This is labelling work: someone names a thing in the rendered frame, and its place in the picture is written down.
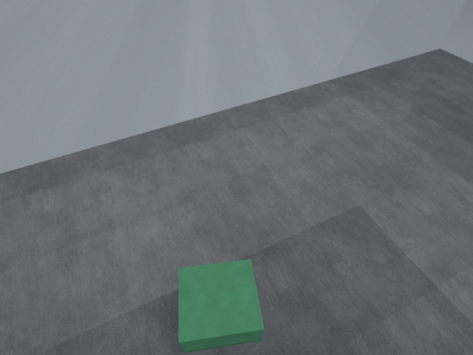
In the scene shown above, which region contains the carton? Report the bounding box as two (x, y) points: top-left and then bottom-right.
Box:
(179, 259), (264, 353)

